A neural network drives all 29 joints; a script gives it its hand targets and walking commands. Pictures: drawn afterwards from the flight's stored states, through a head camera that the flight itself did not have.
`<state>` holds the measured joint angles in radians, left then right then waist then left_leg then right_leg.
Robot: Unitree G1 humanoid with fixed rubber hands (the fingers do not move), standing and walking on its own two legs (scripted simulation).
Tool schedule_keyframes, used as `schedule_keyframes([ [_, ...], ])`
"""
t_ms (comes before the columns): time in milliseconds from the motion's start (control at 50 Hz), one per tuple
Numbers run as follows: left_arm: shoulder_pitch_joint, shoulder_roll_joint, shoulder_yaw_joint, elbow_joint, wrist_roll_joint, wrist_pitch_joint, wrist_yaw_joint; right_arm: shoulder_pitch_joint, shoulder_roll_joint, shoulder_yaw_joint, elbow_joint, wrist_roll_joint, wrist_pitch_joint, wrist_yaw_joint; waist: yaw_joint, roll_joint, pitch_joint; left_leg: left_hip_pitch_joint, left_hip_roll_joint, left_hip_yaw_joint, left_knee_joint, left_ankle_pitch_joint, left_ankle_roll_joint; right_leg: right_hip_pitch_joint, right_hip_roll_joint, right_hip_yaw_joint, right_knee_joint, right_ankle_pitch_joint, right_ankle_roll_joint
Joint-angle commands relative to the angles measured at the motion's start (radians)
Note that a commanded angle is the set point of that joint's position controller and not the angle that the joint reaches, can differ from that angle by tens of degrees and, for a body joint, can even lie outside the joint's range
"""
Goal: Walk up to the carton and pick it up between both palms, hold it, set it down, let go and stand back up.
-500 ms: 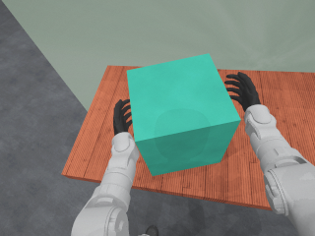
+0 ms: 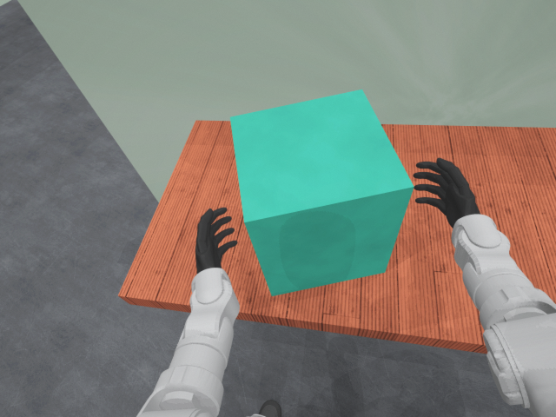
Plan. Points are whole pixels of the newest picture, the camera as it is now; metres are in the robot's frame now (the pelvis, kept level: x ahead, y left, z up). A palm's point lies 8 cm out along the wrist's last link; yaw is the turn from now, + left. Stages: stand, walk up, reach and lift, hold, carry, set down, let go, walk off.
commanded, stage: set down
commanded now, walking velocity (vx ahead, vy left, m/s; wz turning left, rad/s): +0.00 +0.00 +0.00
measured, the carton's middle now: (313, 200) +0.45 +0.06 +0.00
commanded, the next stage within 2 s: none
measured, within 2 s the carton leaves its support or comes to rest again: neither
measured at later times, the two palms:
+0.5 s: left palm (213, 269) +0.29 +0.18 +0.04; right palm (498, 245) +0.38 -0.20 +0.04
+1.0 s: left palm (205, 305) +0.24 +0.18 +0.03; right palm (532, 301) +0.32 -0.23 +0.02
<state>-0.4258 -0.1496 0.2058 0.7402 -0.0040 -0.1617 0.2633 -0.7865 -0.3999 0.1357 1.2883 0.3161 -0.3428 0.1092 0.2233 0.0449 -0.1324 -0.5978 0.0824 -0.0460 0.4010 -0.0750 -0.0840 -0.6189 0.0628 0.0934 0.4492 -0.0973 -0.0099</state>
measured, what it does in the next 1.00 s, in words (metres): stands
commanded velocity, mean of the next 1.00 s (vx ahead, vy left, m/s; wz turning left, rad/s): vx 0.00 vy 0.00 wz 0.00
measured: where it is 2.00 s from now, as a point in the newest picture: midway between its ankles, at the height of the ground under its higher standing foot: outside the picture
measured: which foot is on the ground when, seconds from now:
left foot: down 0.00-1.00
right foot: down 0.00-1.00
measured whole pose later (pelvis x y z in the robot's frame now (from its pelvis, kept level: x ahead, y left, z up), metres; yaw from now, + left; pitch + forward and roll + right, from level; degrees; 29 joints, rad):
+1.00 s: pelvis +0.02 +0.00 +0.01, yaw +0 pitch +3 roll +0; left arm 0.13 -0.13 0.01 0.16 0.05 0.03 0.29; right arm -0.17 -0.43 0.10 0.86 0.40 -0.39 0.25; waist 0.11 -0.02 -0.06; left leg -0.31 0.08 -0.05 0.40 -0.15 -0.08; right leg -0.33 0.06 0.09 0.45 -0.17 -0.02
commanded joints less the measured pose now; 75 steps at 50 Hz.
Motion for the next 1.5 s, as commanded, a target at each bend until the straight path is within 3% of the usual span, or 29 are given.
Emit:
schedule_keyframes([
  [0, -0.255, 0.114, -0.156, -0.305, -0.039, -0.032, 0.028, -0.309, -0.186, -0.056, -0.303, 0.008, -0.023, 0.035, -0.069, -0.263, -0.564, 0.299, -0.050, 0.127, 0.034, 0.007, 0.038, 0.344, 0.059, -0.096, -0.068, -0.144, -0.027],
  [60, -0.274, 0.117, -0.177, -0.281, -0.050, -0.005, 0.046, -0.303, -0.195, -0.076, -0.326, 0.005, 0.006, 0.048, -0.065, -0.288, -0.519, 0.296, -0.041, 0.104, 0.013, -0.127, 0.051, 0.309, 0.047, -0.088, -0.070, -0.266, -0.028],
  [140, -0.255, 0.116, -0.169, -0.299, -0.038, 0.031, 0.065, -0.255, -0.219, -0.101, -0.323, 0.003, 0.031, 0.056, -0.067, -0.288, -0.484, 0.326, -0.040, 0.084, 0.005, -0.173, 0.058, 0.317, 0.040, -0.079, -0.069, -0.305, -0.030],
  [280, -0.133, 0.056, -0.193, -0.498, 0.021, 0.079, 0.080, -0.100, -0.244, -0.138, -0.331, 0.009, 0.019, 0.077, -0.106, -0.202, -0.476, 0.425, -0.038, 0.052, -0.011, -0.146, 0.048, 0.351, 0.041, -0.089, -0.066, -0.218, -0.045],
  [380, -0.003, 0.011, -0.235, -0.527, 0.061, 0.150, 0.070, 0.001, -0.255, -0.145, -0.297, 0.027, 0.021, 0.104, -0.148, -0.157, -0.326, 0.438, -0.037, 0.015, -0.049, -0.187, 0.046, 0.388, 0.035, -0.102, -0.097, -0.219, -0.062],
  [480, 0.123, -0.014, -0.238, -0.546, 0.089, 0.188, 0.050, 0.138, -0.218, -0.131, -0.313, 0.040, 0.009, 0.119, -0.150, -0.163, -0.184, 0.432, -0.048, 0.021, -0.078, -0.209, 0.057, 0.426, 0.027, -0.101, -0.121, -0.226, -0.056],
  [620, 0.207, 0.014, -0.215, -0.661, 0.079, 0.132, 0.051, 0.231, -0.218, -0.106, -0.442, 0.066, -0.053, 0.124, -0.109, -0.184, -0.171, 0.435, -0.069, 0.090, -0.056, -0.062, 0.067, 0.472, 0.023, -0.094, -0.100, -0.130, -0.039],
  [760, 0.374, 0.005, -0.286, -0.796, 0.042, 0.105, 0.050, 0.374, -0.283, -0.131, -0.603, 0.104, -0.111, 0.135, -0.153, -0.180, -0.223, 0.525, -0.070, 0.088, -0.027, 0.066, 0.058, 0.471, 0.034, -0.107, -0.089, 0.005, -0.055],
  [900, 0.595, -0.011, -0.296, -0.892, 0.066, 0.152, 0.024, 0.606, -0.324, -0.146, -0.589, 0.113, -0.095, 0.141, -0.207, -0.185, -0.145, 0.574, -0.068, 0.067, -0.049, 0.129, 0.054, 0.504, 0.039, -0.113, -0.117, 0.075, -0.065],
  [940, 0.630, -0.007, -0.288, -0.918, 0.074, 0.164, 0.018, 0.638, -0.324, -0.143, -0.596, 0.114, -0.086, 0.142, -0.205, -0.187, -0.115, 0.567, -0.069, 0.068, -0.060, 0.118, 0.057, 0.513, 0.039, -0.106, -0.123, 0.067, -0.064],
  [1020, 0.618, 0.012, -0.279, -0.919, 0.076, 0.174, 0.020, 0.635, -0.300, -0.138, -0.639, 0.118, -0.062, 0.147, -0.188, -0.193, -0.027, 0.511, -0.077, 0.079, -0.081, 0.012, 0.067, 0.493, 0.027, -0.091, -0.127, -0.030, -0.058],
  [1140, 0.513, 0.027, -0.304, -0.909, 0.053, 0.170, 0.043, 0.624, -0.276, -0.172, -0.745, 0.112, -0.025, 0.167, -0.188, -0.168, 0.048, 0.488, -0.069, 0.084, -0.111, -0.198, 0.070, 0.397, -0.004, -0.082, -0.135, -0.250, -0.058],
  [1240, 0.456, 0.036, -0.298, -0.832, 0.051, 0.191, 0.052, 0.623, -0.274, -0.205, -0.793, 0.090, 0.013, 0.173, -0.179, -0.168, 0.072, 0.486, -0.066, 0.091, -0.126, -0.288, 0.070, 0.360, -0.021, -0.078, -0.146, -0.354, -0.059],
  [1360, 0.449, 0.053, -0.280, -0.771, 0.048, 0.214, 0.038, 0.670, -0.261, -0.200, -0.811, 0.068, 0.061, 0.167, -0.177, -0.196, 0.090, 0.488, -0.072, 0.104, -0.121, -0.286, 0.077, 0.352, -0.036, -0.064, -0.161, -0.360, -0.051],
  [1480, 0.488, 0.081, -0.263, -0.738, 0.060, 0.218, 0.015, 0.721, -0.240, -0.183, -0.805, 0.048, 0.083, 0.149, -0.176, -0.195, 0.083, 0.502, -0.082, 0.105, -0.108, -0.215, 0.076, 0.384, -0.038, -0.056, -0.164, -0.271, -0.042],
])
